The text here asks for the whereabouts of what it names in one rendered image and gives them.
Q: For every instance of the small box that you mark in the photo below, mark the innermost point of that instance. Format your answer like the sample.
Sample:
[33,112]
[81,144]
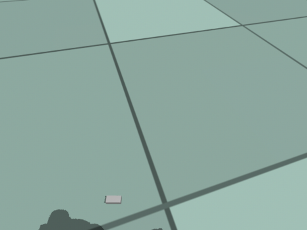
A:
[113,199]

